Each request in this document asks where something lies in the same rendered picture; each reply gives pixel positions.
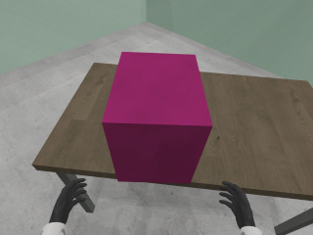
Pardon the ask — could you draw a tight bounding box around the robot left hand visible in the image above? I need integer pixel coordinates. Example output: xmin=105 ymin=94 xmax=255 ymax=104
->
xmin=49 ymin=178 xmax=87 ymax=224

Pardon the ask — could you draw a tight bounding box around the table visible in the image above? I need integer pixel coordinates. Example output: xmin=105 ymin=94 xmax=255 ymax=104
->
xmin=32 ymin=63 xmax=313 ymax=235

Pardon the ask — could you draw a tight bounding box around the robot right hand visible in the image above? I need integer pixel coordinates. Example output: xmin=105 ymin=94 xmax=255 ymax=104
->
xmin=219 ymin=181 xmax=256 ymax=229

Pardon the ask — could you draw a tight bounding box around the left robot forearm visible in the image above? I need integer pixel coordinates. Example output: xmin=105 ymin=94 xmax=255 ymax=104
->
xmin=40 ymin=222 xmax=67 ymax=235

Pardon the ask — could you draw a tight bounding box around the carton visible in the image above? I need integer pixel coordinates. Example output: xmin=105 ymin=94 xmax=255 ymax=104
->
xmin=102 ymin=52 xmax=213 ymax=184

